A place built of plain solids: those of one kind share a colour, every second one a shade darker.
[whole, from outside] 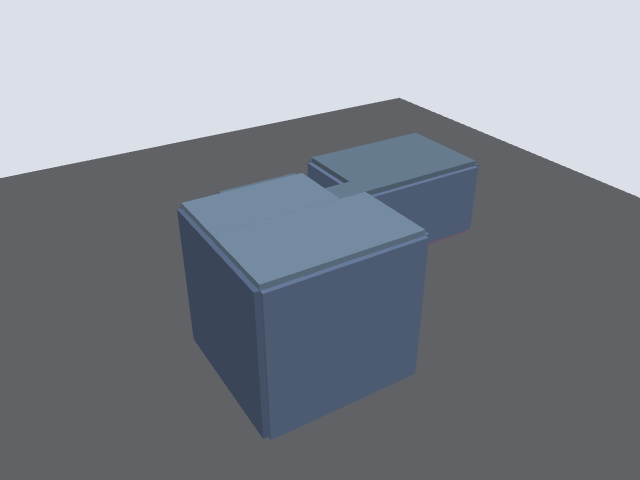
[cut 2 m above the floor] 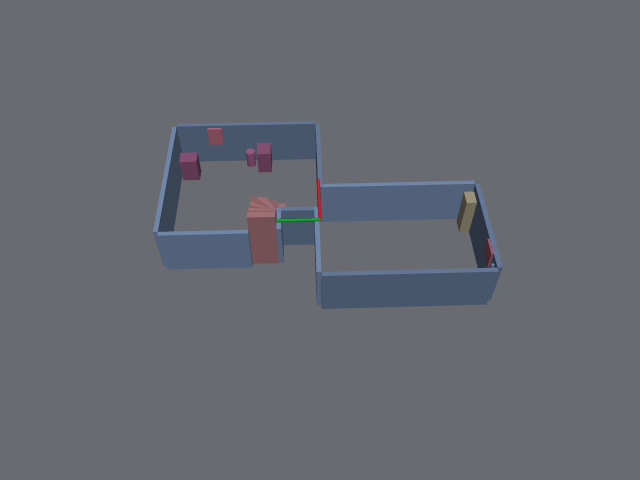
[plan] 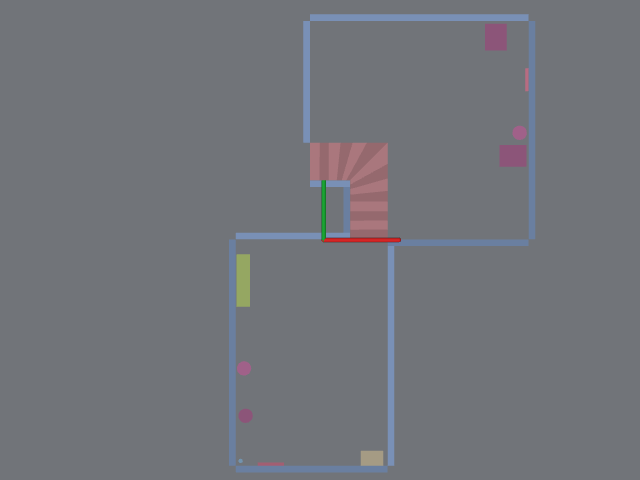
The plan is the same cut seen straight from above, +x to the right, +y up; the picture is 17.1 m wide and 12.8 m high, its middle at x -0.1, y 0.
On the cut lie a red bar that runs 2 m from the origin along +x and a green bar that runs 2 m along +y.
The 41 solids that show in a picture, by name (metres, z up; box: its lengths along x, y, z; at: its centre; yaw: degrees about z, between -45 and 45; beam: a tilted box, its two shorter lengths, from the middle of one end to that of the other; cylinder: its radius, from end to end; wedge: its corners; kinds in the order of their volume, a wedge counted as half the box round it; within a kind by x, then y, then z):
{
 "wall_1": {"box": [5.28, 0.18, 2.75], "at": [-3.0, 2.68, 4.23]},
 "wall_2": {"box": [0.18, 6.04, 2.68], "at": [-2.44, -3.0, 1.29]},
 "wall_3": {"box": [3.05, 0.18, 2.68], "at": [-0.82, 0.11, 1.29]},
 "wall_4": {"box": [0.18, 3.25, 5.66], "at": [-0.46, 4.22, 2.78]},
 "wall_5": {"box": [4.05, 0.18, 2.68], "at": [-0.32, -6.11, 1.29]},
 "wall_6": {"box": [0.18, 2.68, 2.75], "at": [-0.28, 0.25, 4.23]},
 "wall_7": {"box": [1.07, 0.18, 5.66], "at": [0.17, 1.5, 2.78]},
 "wall_8": {"box": [0.18, 1.57, 5.66], "at": [0.61, 0.8, 2.78]},
 "wall_9": {"box": [0.18, 6.04, 2.68], "at": [1.79, -3.0, 1.29]},
 "wall_10": {"box": [5.83, 0.18, 5.66], "at": [2.55, 5.93, 2.78]},
 "wall_11": {"box": [3.76, 0.18, 5.66], "at": [3.58, -0.07, 2.78]},
 "wall_12": {"box": [0.18, 5.82, 5.66], "at": [5.55, 2.93, 2.78]},
 "roof_1": {"box": [5.28, 3.68, 0.2], "at": [-3.0, 0.75, 5.71]},
 "roof_2": {"box": [4.05, 6.04, 0.19], "at": [-0.32, -3.0, 2.73]},
 "roof_3": {"box": [1.07, 1.0, 0.2], "at": [0.17, 2.09, 5.71]},
 "roof_4": {"box": [5.83, 3.25, 0.2], "at": [2.55, 4.22, 5.71]},
 "roof_5": {"box": [4.76, 2.57, 0.2], "at": [3.08, 1.3, 5.71]},
 "tread_1": {"wedge": [[-0.37, 1.59, -0.05], [-0.37, 1.59, 2.66], [-0.37, 2.59, -0.05], [-0.37, 2.59, 2.66], [-0.11, 1.59, -0.05], [-0.11, 1.59, 2.66], [-0.11, 2.59, -0.05], [-0.11, 2.59, 2.66]]},
 "tread_2": {"wedge": [[-0.12, 1.59, -0.05], [-0.12, 1.59, 2.47], [-0.11, 2.59, -0.05], [-0.11, 2.59, 2.47], [0.13, 1.59, -0.05], [0.13, 1.59, 2.47], [0.13, 2.59, -0.05], [0.13, 2.59, 2.47]]},
 "tread_3": {"wedge": [[0.13, 1.59, -0.05], [0.13, 1.59, 2.29], [0.13, 2.59, -0.05], [0.13, 2.59, 2.28], [0.35, 1.59, -0.05], [0.35, 1.59, 2.29], [0.45, 2.59, -0.05], [0.45, 2.59, 2.28]]},
 "tread_4": {"wedge": [[0.34, 1.59, -0.05], [0.34, 1.59, 2.09], [0.44, 2.59, -0.05], [0.44, 2.59, 2.08], [0.48, 1.59, -0.05], [0.48, 1.59, 2.09], [0.77, 2.59, -0.05], [0.77, 2.59, 2.09]]},
 "tread_5": {"wedge": [[0.48, 1.59, -0.05], [0.48, 1.59, 1.9], [0.6, 1.59, -0.05], [0.6, 1.59, 1.9], [0.77, 2.59, -0.05], [0.77, 2.59, 1.9], [1.15, 2.59, -0.05], [1.15, 2.59, 1.9]]},
 "tread_6": {"wedge": [[0.6, 1.59, -0.05], [0.6, 1.59, 1.71], [0.7, 1.59, -0.05], [0.7, 1.59, 1.71], [1.15, 2.59, -0.05], [1.15, 2.59, 1.71], [1.7, 2.59, -0.05], [1.7, 2.59, 1.71]]},
 "tread_7": {"wedge": [[0.7, 0.02, -0.05], [0.7, 0.02, 0.19], [0.7, 0.28, -0.05], [0.7, 0.28, 0.19], [1.7, 0.02, -0.05], [1.7, 0.02, 0.19], [1.7, 0.28, -0.05], [1.7, 0.28, 0.19]]},
 "tread_8": {"wedge": [[0.7, 0.28, -0.05], [0.7, 0.28, 0.38], [0.7, 0.52, -0.05], [0.7, 0.52, 0.38], [1.7, 0.28, -0.05], [1.7, 0.28, 0.38], [1.7, 0.52, -0.05], [1.7, 0.52, 0.38]]},
 "tread_9": {"wedge": [[0.7, 0.51, -0.05], [0.7, 0.51, 0.57], [0.7, 0.77, -0.05], [0.7, 0.77, 0.57], [1.7, 0.52, -0.05], [1.7, 0.52, 0.57], [1.7, 0.77, -0.05], [1.7, 0.77, 0.57]]},
 "tread_10": {"wedge": [[0.7, 0.76, -0.05], [0.7, 0.76, 0.76], [0.7, 1.03, -0.05], [0.7, 1.03, 0.76], [1.7, 0.76, -0.05], [1.7, 0.76, 0.76], [1.7, 1.03, -0.05], [1.7, 1.03, 0.76]]},
 "tread_11": {"wedge": [[0.7, 1.03, -0.05], [0.7, 1.03, 0.95], [0.7, 1.21, -0.05], [0.7, 1.21, 0.95], [1.7, 1.03, -0.05], [1.7, 1.03, 0.95], [1.7, 1.31, -0.05], [1.7, 1.31, 0.95]]},
 "tread_12": {"wedge": [[0.7, 1.21, -0.05], [0.7, 1.21, 1.14], [0.7, 1.36, -0.05], [0.7, 1.36, 1.14], [1.7, 1.31, -0.05], [1.7, 1.31, 1.14], [1.7, 1.64, -0.05], [1.7, 1.64, 1.14]]},
 "tread_13": {"wedge": [[0.7, 1.36, -0.05], [0.7, 1.36, 1.34], [0.7, 1.48, -0.05], [0.7, 1.48, 1.33], [1.7, 1.64, -0.05], [1.7, 1.64, 1.33], [1.7, 2.03, -0.05], [1.7, 2.03, 1.33]]},
 "tread_14": {"wedge": [[0.7, 1.48, -0.05], [0.7, 1.48, 1.53], [0.7, 1.59, -0.05], [0.7, 1.59, 1.53], [1.7, 2.03, -0.05], [1.7, 2.03, 1.52], [1.7, 2.59, -0.05], [1.7, 2.59, 1.52]]},
 "floor_1": {"box": [5.28, 3.68, 0.22], "at": [-3.0, 0.75, 2.74]},
 "bin_1": {"cylinder": 0.19, "from": [-2.13, -3.42, 0.0], "to": [-2.13, -3.42, 0.75]},
 "bin_2": {"cylinder": 0.19, "from": [-2.09, -4.69, 0.0], "to": [-2.09, -4.69, 0.75]},
 "bin_3": {"box": [0.58, 0.72, 1.11], "at": [4.59, 5.41, 0.51]},
 "bin_4": {"box": [0.72, 0.58, 1.11], "at": [5.05, 2.24, 0.51]},
 "bin_5": {"cylinder": 0.19, "from": [5.22, 2.86, 0.0], "to": [5.22, 2.86, 0.75]},
 "machine_1": {"box": [0.6, 0.4, 1.75], "at": [1.29, -5.82, 0.82]},
 "bench_1": {"box": [0.36, 1.4, 0.5], "at": [-2.15, -1.08, 0.2]},
 "cabinet_1": {"box": [0.7, 0.09, 0.9], "at": [-1.41, -5.98, 1.73]},
 "cabinet_2": {"box": [0.09, 0.62, 0.85], "at": [5.42, 4.27, 1.46]}
}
